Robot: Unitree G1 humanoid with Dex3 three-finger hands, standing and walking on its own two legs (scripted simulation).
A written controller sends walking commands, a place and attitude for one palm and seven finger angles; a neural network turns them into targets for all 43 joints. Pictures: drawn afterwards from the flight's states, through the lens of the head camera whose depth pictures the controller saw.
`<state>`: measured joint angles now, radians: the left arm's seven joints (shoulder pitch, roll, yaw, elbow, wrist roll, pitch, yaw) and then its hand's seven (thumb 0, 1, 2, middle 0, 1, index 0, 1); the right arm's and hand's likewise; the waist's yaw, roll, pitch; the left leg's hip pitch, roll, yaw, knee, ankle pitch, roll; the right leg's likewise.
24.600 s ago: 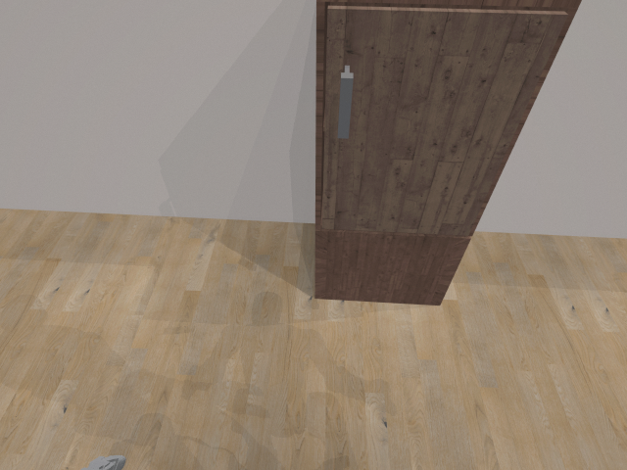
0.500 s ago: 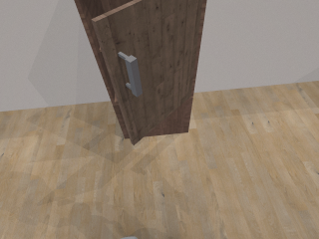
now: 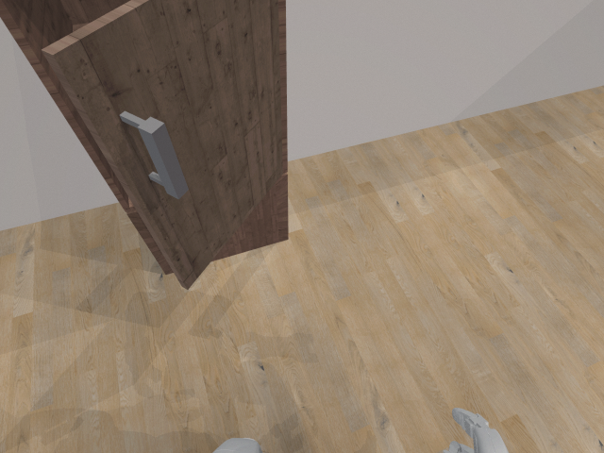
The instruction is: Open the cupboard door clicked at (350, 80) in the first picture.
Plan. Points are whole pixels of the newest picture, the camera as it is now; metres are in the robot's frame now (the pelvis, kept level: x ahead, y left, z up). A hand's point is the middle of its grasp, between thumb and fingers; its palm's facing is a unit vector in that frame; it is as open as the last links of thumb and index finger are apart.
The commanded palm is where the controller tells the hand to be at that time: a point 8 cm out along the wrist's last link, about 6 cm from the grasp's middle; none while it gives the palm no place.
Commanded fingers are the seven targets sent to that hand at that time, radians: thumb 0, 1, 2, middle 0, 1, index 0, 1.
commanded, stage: walk to a spot facing it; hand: left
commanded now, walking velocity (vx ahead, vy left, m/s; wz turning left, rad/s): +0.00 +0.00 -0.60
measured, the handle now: (154, 156) +0.47 +0.27 +0.07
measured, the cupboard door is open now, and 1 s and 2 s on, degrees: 40 40 40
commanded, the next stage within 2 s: none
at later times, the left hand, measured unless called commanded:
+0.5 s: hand (217, 404) +0.19 +0.15 -0.16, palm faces -0.33 -0.90 -0.28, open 7.4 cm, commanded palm none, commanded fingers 0.00 0.90 0.90 -0.20 -0.30 -0.20 -0.30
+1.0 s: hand (253, 372) +0.24 +0.10 -0.16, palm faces -0.58 -0.79 -0.21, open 7.4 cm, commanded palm none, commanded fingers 0.00 0.90 0.90 -0.20 -0.30 -0.20 -0.30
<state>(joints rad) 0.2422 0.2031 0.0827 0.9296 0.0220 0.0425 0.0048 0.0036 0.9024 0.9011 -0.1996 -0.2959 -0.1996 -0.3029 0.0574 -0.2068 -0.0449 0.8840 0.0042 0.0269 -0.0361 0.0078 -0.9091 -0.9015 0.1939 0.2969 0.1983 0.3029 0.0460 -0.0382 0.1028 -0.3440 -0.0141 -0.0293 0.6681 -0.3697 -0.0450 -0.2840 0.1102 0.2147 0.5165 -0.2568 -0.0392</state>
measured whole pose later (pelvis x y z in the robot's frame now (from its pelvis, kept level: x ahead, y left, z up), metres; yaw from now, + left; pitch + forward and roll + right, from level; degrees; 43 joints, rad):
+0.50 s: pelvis +0.01 -0.01 -0.01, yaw -19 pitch +0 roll +0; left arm 0.12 0.23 0.06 0.88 0.02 0.03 0.00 0.00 0.91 0.90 -0.19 -0.30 -0.20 -0.30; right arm 0.20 -0.27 -0.06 0.93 -0.01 0.07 -0.02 0.01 -0.91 -0.90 0.19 0.30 0.20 0.30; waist -0.02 0.02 0.15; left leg -0.46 0.07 0.04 1.12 -0.49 -0.07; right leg -0.32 0.02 0.01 0.59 -0.27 -0.02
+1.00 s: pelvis +0.04 +0.00 +0.00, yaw -38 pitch +1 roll -1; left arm 0.15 0.23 0.08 0.91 0.02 0.07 -0.04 0.01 0.91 0.90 -0.19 -0.29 -0.19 -0.30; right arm 0.27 -0.19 -0.02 0.90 -0.03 0.01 -0.03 0.01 -0.90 -0.90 0.20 0.30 0.20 0.30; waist -0.01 0.01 0.09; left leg -0.22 0.13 0.19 0.52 -0.30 -0.02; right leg -0.39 -0.03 -0.06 0.80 -0.45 0.04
